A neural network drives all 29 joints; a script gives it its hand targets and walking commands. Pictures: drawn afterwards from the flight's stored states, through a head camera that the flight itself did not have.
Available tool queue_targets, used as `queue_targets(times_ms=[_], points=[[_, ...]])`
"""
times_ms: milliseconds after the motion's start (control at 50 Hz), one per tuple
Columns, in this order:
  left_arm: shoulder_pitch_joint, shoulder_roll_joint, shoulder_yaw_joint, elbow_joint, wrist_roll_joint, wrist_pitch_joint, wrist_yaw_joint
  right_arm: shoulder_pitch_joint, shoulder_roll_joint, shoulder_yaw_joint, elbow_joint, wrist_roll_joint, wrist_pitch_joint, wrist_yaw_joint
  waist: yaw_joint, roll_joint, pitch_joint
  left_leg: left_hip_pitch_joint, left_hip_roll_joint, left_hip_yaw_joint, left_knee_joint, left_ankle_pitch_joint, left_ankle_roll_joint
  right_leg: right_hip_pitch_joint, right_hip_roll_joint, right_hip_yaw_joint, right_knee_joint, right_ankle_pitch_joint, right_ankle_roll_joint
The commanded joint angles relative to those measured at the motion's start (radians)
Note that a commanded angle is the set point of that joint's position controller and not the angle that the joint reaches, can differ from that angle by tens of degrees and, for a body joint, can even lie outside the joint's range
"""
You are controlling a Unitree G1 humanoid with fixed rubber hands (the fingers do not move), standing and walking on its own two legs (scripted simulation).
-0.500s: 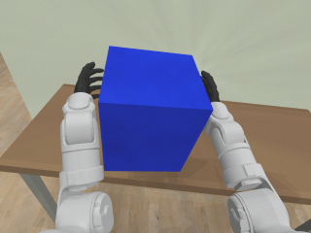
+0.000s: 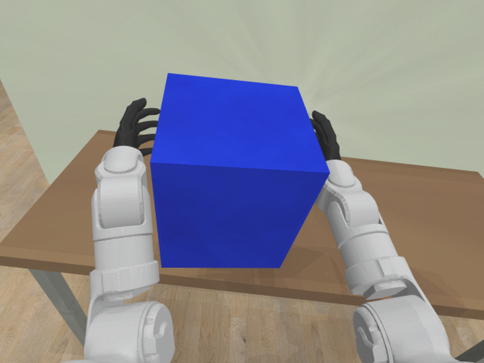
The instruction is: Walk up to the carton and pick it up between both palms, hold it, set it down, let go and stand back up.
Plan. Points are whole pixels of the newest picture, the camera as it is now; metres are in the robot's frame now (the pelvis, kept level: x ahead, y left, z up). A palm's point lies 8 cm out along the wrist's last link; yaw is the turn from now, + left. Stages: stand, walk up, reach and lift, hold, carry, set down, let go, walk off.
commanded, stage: hold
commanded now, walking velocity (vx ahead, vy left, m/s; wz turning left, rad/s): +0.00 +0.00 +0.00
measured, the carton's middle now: (228, 178) +0.37 +0.02 +0.15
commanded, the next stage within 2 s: none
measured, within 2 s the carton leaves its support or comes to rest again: neither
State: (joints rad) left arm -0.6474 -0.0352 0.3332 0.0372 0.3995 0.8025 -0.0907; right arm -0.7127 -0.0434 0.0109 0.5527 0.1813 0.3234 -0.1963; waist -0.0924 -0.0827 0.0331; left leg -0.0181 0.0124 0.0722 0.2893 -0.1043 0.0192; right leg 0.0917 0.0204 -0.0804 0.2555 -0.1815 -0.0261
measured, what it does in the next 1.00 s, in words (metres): stands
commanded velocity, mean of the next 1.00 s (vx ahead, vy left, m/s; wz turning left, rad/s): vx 0.00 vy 0.00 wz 0.00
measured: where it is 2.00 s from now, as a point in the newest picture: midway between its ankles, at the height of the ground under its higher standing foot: outside the picture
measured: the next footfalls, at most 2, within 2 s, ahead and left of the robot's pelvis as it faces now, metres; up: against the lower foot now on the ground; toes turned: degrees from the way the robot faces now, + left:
none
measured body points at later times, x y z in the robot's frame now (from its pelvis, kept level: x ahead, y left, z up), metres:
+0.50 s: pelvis +0.00 +0.00 +0.00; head -0.05 +0.04 +0.44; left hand +0.38 +0.17 +0.22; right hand +0.38 -0.14 +0.21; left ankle +0.05 +0.11 -0.75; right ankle -0.01 -0.09 -0.75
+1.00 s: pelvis +0.00 +0.00 +0.00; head -0.05 +0.04 +0.44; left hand +0.37 +0.17 +0.22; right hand +0.38 -0.13 +0.21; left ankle +0.05 +0.11 -0.75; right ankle -0.01 -0.09 -0.75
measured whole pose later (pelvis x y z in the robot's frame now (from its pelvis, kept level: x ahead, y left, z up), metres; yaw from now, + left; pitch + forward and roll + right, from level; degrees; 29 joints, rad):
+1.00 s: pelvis +0.00 +0.00 +0.00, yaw +0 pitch -10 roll +0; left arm -0.66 -0.04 0.34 0.04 0.40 0.81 -0.09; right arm -0.73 -0.04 0.00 0.56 0.18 0.33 -0.19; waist -0.09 -0.08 0.04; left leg -0.01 0.01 0.07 0.29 -0.11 0.02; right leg 0.10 0.02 -0.08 0.25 -0.18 -0.02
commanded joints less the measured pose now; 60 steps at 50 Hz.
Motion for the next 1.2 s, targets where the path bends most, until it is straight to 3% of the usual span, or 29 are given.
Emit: queue_targets(times_ms=[0, 100, 160, 240, 360, 380, 420, 520, 640, 760, 900, 960, 1040, 1100, 1180], points=[[-0.516, -0.447, -0.455, -0.037, -0.161, -0.054, -0.108, -0.699, 0.512, 0.287, -0.305, 0.069, -0.072, 0.079, -0.014, 0.081, -0.323, 0.247, -0.027, -0.005, 0.02, 0.157, -0.008, -0.111, 0.021, -0.011, -0.041, 0.173, 0.068], [-0.518, -0.451, -0.398, 0.018, -0.134, -0.039, -0.108, -0.724, 0.492, 0.25, -0.259, 0.047, -0.071, 0.1, 0.015, 0.074, -0.255, 0.192, -0.011, -0.002, -0.032, 0.031, 0.008, -0.133, 0.026, -0.018, -0.054, 0.029, 0.055], [-0.537, -0.454, -0.408, 0.004, -0.141, -0.042, -0.1, -0.736, 0.497, 0.251, -0.257, 0.054, -0.08, 0.109, 0.018, 0.082, -0.281, 0.223, -0.012, 0.0, -0.012, 0.09, 0.004, -0.139, 0.022, -0.009, -0.05, 0.064, 0.055], [-0.527, -0.462, -0.431, -0.018, -0.146, -0.042, -0.104, -0.731, 0.508, 0.27, -0.288, 0.059, -0.084, 0.093, -0.001, 0.087, -0.334, 0.256, -0.021, 0.002, 0.018, 0.154, 0.0, -0.101, 0.022, -0.009, -0.045, 0.153, 0.07], [-0.512, -0.451, -0.423, -0.012, -0.143, -0.039, -0.114, -0.715, 0.497, 0.265, -0.278, 0.059, -0.076, 0.085, -0.013, 0.078, -0.31, 0.252, -0.026, -0.001, 0.014, 0.147, -0.01, -0.11, 0.026, -0.014, -0.046, 0.15, 0.067], [-0.518, -0.456, -0.428, 0.0, -0.142, -0.039, -0.115, -0.71, 0.493, 0.255, -0.265, 0.057, -0.075, 0.084, -0.019, 0.098, -0.297, 0.25, -0.022, 0.0, 0.008, 0.132, -0.01, -0.113, 0.023, -0.016, -0.05, 0.129, 0.068], [-0.515, -0.459, -0.449, -0.045, -0.158, -0.044, -0.113, -0.695, 0.517, 0.28, -0.304, 0.073, -0.076, 0.083, -0.022, 0.091, -0.333, 0.256, -0.029, -0.004, 0.027, 0.191, -0.011, -0.085, 0.024, -0.011, -0.036, 0.202, 0.071], [-0.494, -0.454, -0.431, -0.031, -0.142, -0.037, -0.113, -0.715, 0.495, 0.284, -0.307, 0.074, -0.073, 0.081, -0.004, 0.087, -0.311, 0.261, -0.02, -0.006, 0.02, 0.171, -0.009, -0.099, 0.026, -0.011, -0.043, 0.161, 0.064], [-0.479, -0.452, -0.455, -0.064, -0.152, -0.038, -0.106, -0.702, 0.504, 0.319, -0.338, 0.089, -0.075, 0.082, -0.003, 0.072, -0.342, 0.27, -0.025, -0.004, 0.025, 0.208, -0.012, -0.076, 0.033, -0.023, -0.03, 0.216, 0.069], [-0.491, -0.437, -0.421, -0.051, -0.135, -0.026, -0.113, -0.697, 0.502, 0.298, -0.303, 0.08, -0.06, 0.082, 0.008, 0.076, -0.279, 0.233, -0.021, -0.003, 0.0, 0.128, -0.001, -0.088, 0.021, -0.004, -0.045, 0.148, 0.063], [-0.531, -0.458, -0.447, -0.044, -0.163, -0.036, -0.119, -0.724, 0.497, 0.268, -0.317, 0.069, -0.068, 0.084, -0.018, 0.089, -0.322, 0.236, -0.018, 0.001, 0.004, 0.119, -0.008, -0.093, 0.022, -0.018, -0.041, 0.138, 0.068], [-0.536, -0.461, -0.436, -0.01, -0.156, -0.039, -0.115, -0.711, 0.499, 0.249, -0.273, 0.053, -0.062, 0.086, -0.025, 0.097, -0.283, 0.217, -0.018, -0.001, -0.006, 0.086, -0.009, -0.115, 0.022, -0.011, -0.047, 0.11, 0.064], [-0.513, -0.447, -0.429, -0.004, -0.144, -0.043, -0.114, -0.717, 0.494, 0.264, -0.28, 0.058, -0.073, 0.092, 0.0, 0.093, -0.317, 0.24, -0.016, -0.001, 0.005, 0.119, -0.007, -0.106, 0.023, -0.014, -0.041, 0.124, 0.061], [-0.495, -0.451, -0.43, -0.019, -0.147, -0.042, -0.112, -0.711, 0.498, 0.283, -0.289, 0.076, -0.074, 0.087, -0.002, 0.073, -0.327, 0.254, -0.025, 0.003, 0.019, 0.18, -0.011, -0.087, 0.023, -0.014, -0.037, 0.19, 0.069], [-0.521, -0.448, -0.421, -0.009, -0.147, -0.041, -0.112, -0.729, 0.509, 0.282, -0.288, 0.074, -0.071, 0.086, 0.005, 0.072, -0.296, 0.222, -0.021, 0.003, -0.006, 0.099, 0.0, -0.106, 0.021, -0.011, -0.046, 0.119, 0.066]])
